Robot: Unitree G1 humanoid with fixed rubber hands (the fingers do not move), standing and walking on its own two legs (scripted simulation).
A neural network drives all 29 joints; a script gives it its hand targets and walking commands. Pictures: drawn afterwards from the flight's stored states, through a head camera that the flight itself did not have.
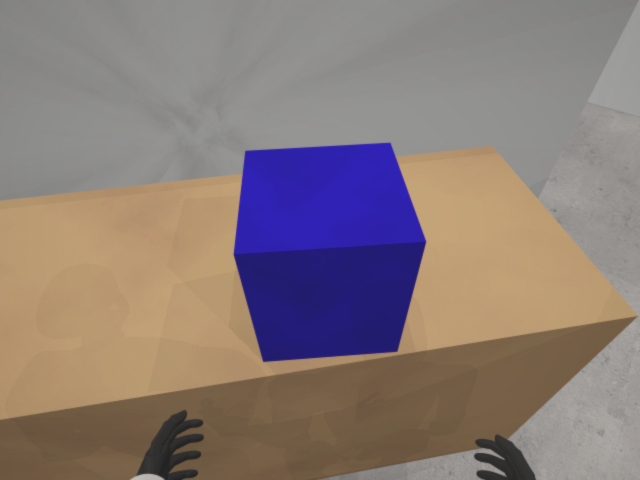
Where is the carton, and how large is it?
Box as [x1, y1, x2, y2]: [234, 143, 425, 361]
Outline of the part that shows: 390,143 245,151 234,246 234,257 263,361 387,352 397,350 425,240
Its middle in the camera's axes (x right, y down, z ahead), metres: +0.01 +0.02 +0.58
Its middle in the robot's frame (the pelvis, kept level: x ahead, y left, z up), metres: +0.43 +0.02 +0.04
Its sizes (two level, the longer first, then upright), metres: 0.210 0.200 0.250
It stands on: a pedestal, 0.69 m high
